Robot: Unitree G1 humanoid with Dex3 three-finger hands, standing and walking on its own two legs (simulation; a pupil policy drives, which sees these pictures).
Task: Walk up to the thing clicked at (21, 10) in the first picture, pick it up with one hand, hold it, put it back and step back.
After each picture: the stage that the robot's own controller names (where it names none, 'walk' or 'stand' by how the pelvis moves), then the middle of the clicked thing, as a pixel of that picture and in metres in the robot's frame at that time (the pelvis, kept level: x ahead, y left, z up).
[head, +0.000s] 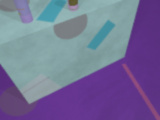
stand; (20, 1) +0.86 +0.38 +0.04
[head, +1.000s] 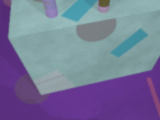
walk; out of the picture +0.82 +0.28 +0.05
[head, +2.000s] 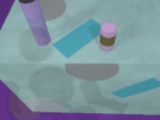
rise first; (36, 20) +0.58 +0.27 +0.05
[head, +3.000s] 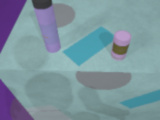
stand; (48, 26) +0.57 +0.19 +0.07
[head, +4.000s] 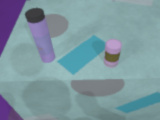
stand; (42, 38) +0.55 +0.21 +0.04
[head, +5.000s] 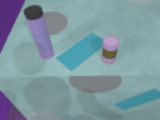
stand; (41, 35) +0.57 +0.22 +0.04
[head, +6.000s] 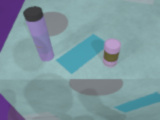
stand; (40, 37) +0.55 +0.22 +0.04
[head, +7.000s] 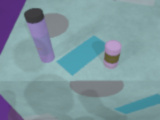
stand; (41, 38) +0.55 +0.22 +0.04
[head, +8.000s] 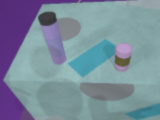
rise first; (54, 40) +0.55 +0.21 +0.04
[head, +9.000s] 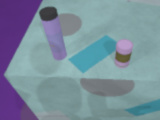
go down; (54, 36) +0.56 +0.20 +0.04
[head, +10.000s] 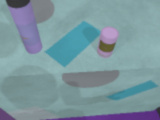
go down; (26, 26) +0.55 +0.19 +0.06
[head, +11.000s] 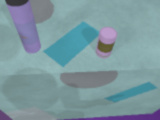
approach; (25, 25) +0.55 +0.20 +0.07
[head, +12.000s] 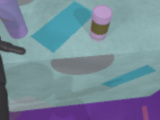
close in; (6, 5) +0.56 +0.21 +0.11
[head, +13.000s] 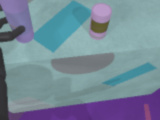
lift; (17, 12) +0.53 +0.17 +0.12
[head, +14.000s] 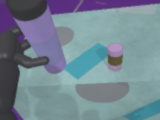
lift; (44, 40) +0.32 +0.11 +0.27
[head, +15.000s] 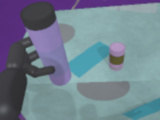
hold; (51, 51) +0.32 +0.11 +0.22
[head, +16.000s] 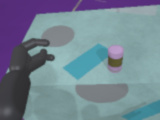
hold; out of the picture +0.32 +0.37 -0.70
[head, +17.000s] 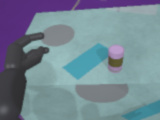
stand; out of the picture +0.33 +0.42 -0.73
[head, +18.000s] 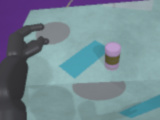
crouch; out of the picture +0.34 +0.43 -0.73
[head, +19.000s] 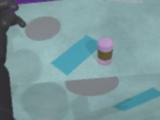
crouch; out of the picture +0.36 +0.43 -0.73
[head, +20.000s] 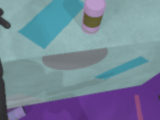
lower; (5, 119) +0.35 +0.43 -0.67
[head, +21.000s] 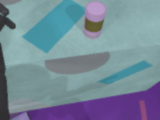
lower; out of the picture +0.34 +0.43 -0.67
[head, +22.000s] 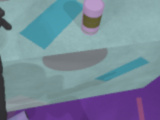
lower; out of the picture +0.34 +0.43 -0.67
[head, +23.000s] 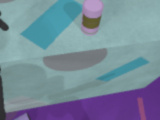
lower; out of the picture +0.33 +0.42 -0.67
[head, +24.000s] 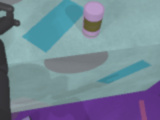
loosen; out of the picture +0.31 +0.42 -0.67
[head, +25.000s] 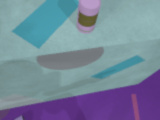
rise; out of the picture +0.29 +0.41 -0.67
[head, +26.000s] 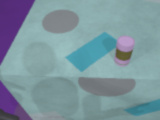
sink last; out of the picture +0.26 +0.39 -0.71
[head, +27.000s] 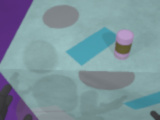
stand; out of the picture +0.26 +0.38 -0.71
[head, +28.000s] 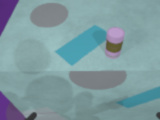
stand; out of the picture +0.22 +0.39 -0.69
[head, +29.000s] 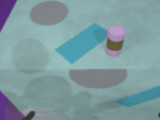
stand; out of the picture +0.19 +0.38 -0.68
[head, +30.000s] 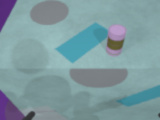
stand; out of the picture +0.16 +0.36 -0.68
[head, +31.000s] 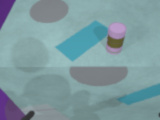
stand; out of the picture +0.13 +0.35 -0.68
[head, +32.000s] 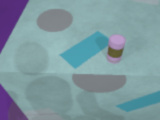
stand; out of the picture +0.09 +0.34 -0.72
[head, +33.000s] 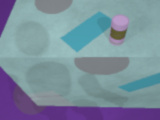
walk; out of the picture +0.10 +0.32 -0.73
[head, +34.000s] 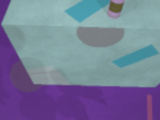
walk; out of the picture +0.23 +0.28 -0.73
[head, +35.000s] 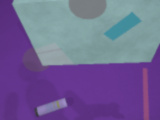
walk; (51, 107) +0.50 +0.37 -0.72
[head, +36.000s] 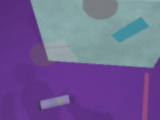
stand; (54, 102) +0.58 +0.30 -0.73
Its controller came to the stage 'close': yes
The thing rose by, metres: 0.20
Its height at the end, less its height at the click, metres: -0.79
